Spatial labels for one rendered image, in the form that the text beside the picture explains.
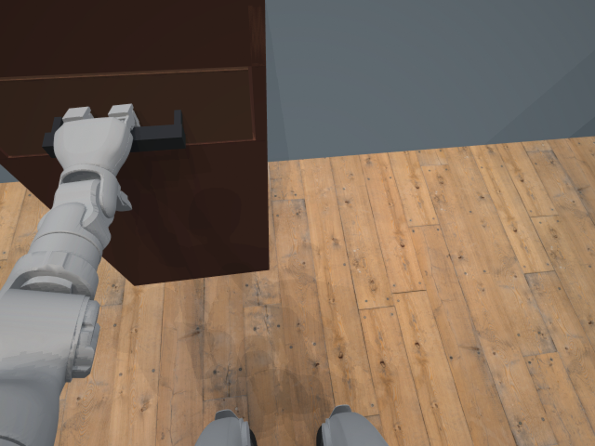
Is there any left robot forearm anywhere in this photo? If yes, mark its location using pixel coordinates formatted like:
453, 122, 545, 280
0, 164, 118, 300

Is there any robot left hand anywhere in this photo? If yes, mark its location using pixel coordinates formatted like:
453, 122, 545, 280
54, 104, 140, 212

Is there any cabinet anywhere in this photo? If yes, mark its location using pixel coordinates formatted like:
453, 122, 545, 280
0, 0, 270, 286

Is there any left robot upper arm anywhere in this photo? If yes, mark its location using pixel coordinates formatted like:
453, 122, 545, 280
0, 289, 100, 446

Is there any drawer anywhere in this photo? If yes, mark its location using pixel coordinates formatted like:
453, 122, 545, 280
0, 66, 253, 156

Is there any handle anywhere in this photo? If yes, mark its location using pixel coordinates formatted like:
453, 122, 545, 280
42, 110, 186, 158

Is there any robot left thigh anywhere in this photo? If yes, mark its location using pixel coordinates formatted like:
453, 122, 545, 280
194, 417, 251, 446

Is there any robot right shin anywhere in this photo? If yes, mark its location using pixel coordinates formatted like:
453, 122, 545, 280
329, 404, 351, 419

